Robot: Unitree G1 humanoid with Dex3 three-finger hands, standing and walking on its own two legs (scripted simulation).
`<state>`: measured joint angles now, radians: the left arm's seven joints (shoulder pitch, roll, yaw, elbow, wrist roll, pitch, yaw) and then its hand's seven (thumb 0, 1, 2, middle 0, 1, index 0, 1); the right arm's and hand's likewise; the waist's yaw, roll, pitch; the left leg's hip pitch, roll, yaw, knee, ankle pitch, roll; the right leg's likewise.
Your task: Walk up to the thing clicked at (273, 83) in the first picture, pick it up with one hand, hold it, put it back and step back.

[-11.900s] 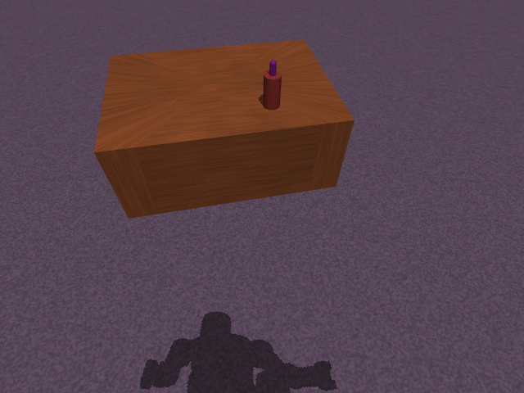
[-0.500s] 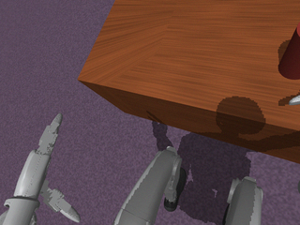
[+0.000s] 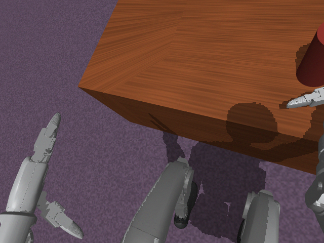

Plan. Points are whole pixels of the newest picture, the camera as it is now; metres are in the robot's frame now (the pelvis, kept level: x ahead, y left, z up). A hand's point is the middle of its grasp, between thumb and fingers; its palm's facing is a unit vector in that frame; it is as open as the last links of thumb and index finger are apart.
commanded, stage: close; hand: right
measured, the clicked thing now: out of the picture +0.59 -0.17 -0.02
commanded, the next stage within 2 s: settle in 0.70 s
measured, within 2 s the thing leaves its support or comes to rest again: leaves its support in 1.00 s
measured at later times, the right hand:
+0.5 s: hand (321, 70) +0.55 -0.17 -0.05, palm faces +0.09 +1.00 -0.01, open 14.2 cm
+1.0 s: hand out of the picture +0.55 -0.16 -0.04, palm faces +0.06 +1.00 -0.02, open 10.5 cm
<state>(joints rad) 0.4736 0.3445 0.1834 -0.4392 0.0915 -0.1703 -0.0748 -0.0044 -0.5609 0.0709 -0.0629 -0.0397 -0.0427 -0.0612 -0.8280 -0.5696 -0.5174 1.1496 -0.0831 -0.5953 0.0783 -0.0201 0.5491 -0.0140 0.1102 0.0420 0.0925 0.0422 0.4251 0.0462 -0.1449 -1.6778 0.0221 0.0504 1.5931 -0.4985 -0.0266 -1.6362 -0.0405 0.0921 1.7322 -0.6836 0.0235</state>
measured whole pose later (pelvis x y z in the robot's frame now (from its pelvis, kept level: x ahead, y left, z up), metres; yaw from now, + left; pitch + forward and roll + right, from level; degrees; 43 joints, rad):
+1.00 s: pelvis +0.00 +0.00 +0.00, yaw +0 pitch +33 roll +4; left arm 0.49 0.37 0.17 -0.52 0.07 -0.13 -0.07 -0.01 -0.57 0.08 -0.07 -0.05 -0.05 -0.07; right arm -0.86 -0.62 -0.53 1.12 -0.09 -0.52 0.09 -0.03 0.41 -0.66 0.84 0.88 0.85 0.89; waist 0.44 0.05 -0.14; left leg -1.69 0.02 0.04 1.61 -0.49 -0.02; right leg -1.64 -0.04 0.08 1.73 -0.68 0.03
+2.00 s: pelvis +0.02 +0.00 +0.06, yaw -1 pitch +30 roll +4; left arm 0.43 0.29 0.08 -0.27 0.08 -0.10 -0.04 -0.01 -0.55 0.06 -0.06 -0.04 -0.04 -0.06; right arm -0.88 -0.55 -0.48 1.19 -0.05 -0.49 0.08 -0.04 0.61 -0.93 0.77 1.17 0.79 1.19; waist 0.35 0.02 -0.15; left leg -1.44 0.01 0.04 1.38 -0.46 -0.03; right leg -1.39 -0.05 0.07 1.50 -0.63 0.02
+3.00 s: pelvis +0.04 +0.00 +0.15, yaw -2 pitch +15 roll +1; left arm 0.45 0.23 0.10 0.07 0.02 -0.06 0.01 -0.01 -0.55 0.06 -0.05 -0.03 -0.03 -0.05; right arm -0.36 -0.21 -0.25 0.62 0.10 -0.38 0.07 -0.04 0.61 -0.89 0.79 1.17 0.80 1.18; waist 0.10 0.02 -0.13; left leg -0.91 0.04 0.00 1.05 -0.40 -0.03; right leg -0.84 -0.03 0.01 1.10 -0.53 0.01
